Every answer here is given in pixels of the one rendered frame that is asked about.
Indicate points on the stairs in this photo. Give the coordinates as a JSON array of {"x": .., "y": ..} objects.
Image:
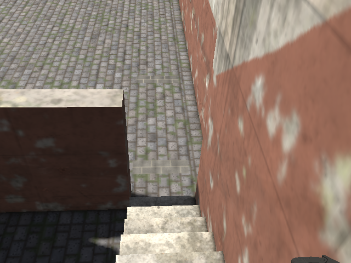
[{"x": 166, "y": 229}]

